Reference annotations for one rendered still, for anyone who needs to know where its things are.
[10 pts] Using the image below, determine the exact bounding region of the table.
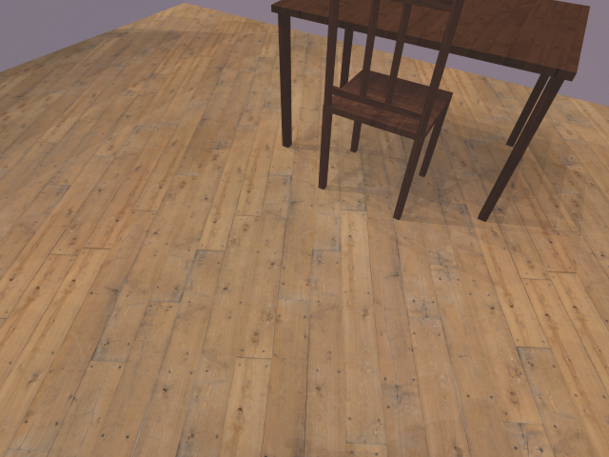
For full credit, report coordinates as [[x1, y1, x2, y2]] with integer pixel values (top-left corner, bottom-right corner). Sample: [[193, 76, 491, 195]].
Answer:
[[271, 0, 590, 222]]

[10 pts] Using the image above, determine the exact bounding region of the chair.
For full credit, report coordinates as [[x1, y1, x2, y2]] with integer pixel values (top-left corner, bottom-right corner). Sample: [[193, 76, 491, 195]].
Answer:
[[319, 0, 464, 220]]

